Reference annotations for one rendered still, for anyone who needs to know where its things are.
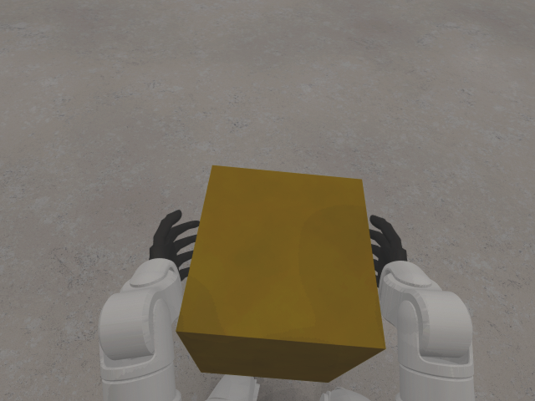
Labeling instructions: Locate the right robot hand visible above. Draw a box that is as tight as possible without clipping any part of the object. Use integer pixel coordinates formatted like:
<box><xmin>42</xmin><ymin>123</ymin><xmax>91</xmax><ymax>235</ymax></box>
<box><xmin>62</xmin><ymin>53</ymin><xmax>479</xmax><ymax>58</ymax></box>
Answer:
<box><xmin>369</xmin><ymin>215</ymin><xmax>407</xmax><ymax>287</ymax></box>

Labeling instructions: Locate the robot left thigh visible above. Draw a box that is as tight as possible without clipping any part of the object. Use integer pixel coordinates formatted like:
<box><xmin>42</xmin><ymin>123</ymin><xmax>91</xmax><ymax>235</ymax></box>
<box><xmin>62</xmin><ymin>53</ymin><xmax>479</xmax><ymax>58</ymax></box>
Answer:
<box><xmin>205</xmin><ymin>374</ymin><xmax>260</xmax><ymax>401</ymax></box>

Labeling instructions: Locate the robot left forearm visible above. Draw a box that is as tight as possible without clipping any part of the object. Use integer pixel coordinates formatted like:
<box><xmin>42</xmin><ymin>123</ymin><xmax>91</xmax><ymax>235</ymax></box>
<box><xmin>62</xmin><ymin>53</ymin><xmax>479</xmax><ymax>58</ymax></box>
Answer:
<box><xmin>98</xmin><ymin>258</ymin><xmax>183</xmax><ymax>401</ymax></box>

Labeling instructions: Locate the left robot hand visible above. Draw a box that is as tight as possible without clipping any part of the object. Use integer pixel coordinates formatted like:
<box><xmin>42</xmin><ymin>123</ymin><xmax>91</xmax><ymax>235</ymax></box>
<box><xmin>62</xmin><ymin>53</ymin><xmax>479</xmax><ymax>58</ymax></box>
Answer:
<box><xmin>149</xmin><ymin>210</ymin><xmax>200</xmax><ymax>281</ymax></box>

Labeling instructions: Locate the carton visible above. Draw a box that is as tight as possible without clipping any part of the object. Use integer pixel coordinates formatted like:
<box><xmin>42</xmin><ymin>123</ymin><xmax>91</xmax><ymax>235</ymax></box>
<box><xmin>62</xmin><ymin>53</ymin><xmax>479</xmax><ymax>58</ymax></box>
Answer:
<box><xmin>176</xmin><ymin>165</ymin><xmax>386</xmax><ymax>383</ymax></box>

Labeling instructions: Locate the robot right forearm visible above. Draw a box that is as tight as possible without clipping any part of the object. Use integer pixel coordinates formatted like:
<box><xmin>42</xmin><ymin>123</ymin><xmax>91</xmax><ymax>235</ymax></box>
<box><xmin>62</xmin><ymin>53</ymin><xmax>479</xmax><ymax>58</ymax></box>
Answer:
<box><xmin>379</xmin><ymin>261</ymin><xmax>475</xmax><ymax>401</ymax></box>

